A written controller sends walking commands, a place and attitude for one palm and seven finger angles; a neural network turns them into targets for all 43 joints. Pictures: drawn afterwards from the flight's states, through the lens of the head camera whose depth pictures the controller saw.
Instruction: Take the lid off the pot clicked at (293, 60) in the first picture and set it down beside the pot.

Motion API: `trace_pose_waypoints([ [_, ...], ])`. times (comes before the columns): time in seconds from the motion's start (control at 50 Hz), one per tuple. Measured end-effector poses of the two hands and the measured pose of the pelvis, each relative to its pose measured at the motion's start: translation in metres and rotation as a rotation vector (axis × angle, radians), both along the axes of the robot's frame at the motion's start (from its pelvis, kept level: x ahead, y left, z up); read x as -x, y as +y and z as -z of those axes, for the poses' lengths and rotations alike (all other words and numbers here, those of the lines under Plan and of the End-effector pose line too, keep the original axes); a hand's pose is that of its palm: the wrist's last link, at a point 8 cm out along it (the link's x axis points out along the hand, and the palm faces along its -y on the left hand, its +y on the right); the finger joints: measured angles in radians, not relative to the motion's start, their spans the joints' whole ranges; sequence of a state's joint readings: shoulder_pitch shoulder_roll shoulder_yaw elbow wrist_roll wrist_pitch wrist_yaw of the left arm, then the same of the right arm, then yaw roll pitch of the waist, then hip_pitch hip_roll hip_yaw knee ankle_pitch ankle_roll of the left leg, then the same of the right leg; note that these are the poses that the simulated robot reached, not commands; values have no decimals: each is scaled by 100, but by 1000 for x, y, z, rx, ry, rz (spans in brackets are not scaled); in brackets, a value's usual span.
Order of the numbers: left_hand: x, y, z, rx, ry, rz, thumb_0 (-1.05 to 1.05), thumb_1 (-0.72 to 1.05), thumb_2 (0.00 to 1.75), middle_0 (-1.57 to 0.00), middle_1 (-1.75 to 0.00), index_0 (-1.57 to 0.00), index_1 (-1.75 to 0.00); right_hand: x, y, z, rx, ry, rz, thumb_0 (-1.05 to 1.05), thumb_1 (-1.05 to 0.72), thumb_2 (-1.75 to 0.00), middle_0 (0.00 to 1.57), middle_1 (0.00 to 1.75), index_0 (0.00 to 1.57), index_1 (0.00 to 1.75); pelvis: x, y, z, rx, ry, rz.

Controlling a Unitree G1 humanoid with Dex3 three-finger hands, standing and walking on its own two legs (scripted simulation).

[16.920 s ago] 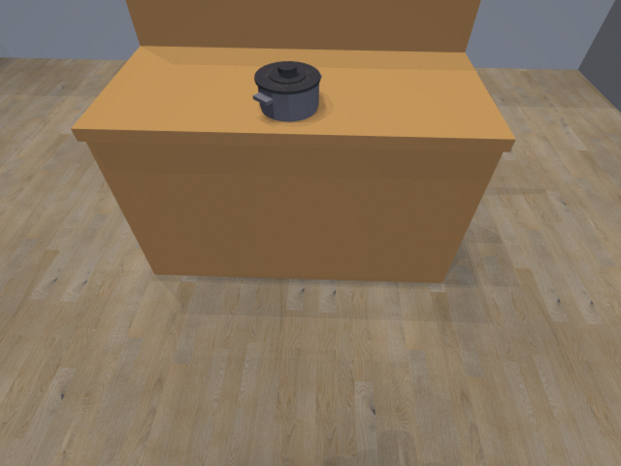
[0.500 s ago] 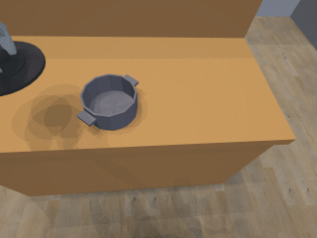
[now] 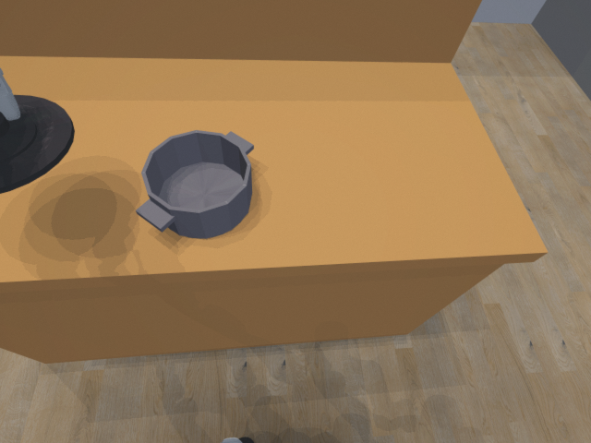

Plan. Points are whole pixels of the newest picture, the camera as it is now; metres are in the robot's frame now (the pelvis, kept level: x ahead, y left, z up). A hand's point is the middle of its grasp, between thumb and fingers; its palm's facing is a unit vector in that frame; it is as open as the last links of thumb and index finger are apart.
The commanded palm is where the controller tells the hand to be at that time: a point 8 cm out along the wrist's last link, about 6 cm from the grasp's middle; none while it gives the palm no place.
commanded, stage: lower the lid onto the table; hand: left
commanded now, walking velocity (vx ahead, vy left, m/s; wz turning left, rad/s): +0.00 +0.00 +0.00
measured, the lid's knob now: out of the picture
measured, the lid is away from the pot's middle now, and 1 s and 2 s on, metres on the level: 0.23 0.24 0.24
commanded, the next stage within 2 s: none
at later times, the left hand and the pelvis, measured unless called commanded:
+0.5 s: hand out of the picture +0.46 +0.36 +0.12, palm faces -0.45 -0.15 -0.88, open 8.1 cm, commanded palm +0.51 +0.36 +0.19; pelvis +0.00 +0.01 -0.01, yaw -1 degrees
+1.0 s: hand out of the picture +0.46 +0.37 +0.09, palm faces -0.46 -0.15 -0.87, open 8.1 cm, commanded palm +0.52 +0.37 +0.15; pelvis -0.01 +0.02 -0.01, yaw -1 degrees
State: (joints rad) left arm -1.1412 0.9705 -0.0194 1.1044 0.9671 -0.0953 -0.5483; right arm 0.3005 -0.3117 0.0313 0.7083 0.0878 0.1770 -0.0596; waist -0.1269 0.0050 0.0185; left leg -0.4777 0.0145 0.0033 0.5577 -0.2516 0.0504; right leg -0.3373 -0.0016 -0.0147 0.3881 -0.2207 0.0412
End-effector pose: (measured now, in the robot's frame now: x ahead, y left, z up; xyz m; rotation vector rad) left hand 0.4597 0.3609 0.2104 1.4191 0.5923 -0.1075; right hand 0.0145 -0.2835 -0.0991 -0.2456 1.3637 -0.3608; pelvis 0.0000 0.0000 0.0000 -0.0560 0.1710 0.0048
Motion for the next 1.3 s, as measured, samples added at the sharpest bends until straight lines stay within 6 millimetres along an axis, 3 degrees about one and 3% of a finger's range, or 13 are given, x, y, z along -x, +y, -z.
trace_pose_waypoints([
  [0.7,-11,1,48,11,37,75,-2,21,76,-65,-100,-59,-95,23,12,2,40,41,44,0,-90,-90,21,30,20,30,2,12,9,16,49,16],
  [0.98,-5,9,62,16,38,78,-2,21,76,-65,-100,-59,-94,29,17,3,53,56,42,0,-90,-90,21,30,20,30,6,17,12,24,63,14],
  [1.3,-5,3,83,22,43,123,-2,21,76,-66,-99,-59,-94,34,25,4,71,31,42,0,-90,-90,21,30,20,30,11,24,16,28,71,20],
])
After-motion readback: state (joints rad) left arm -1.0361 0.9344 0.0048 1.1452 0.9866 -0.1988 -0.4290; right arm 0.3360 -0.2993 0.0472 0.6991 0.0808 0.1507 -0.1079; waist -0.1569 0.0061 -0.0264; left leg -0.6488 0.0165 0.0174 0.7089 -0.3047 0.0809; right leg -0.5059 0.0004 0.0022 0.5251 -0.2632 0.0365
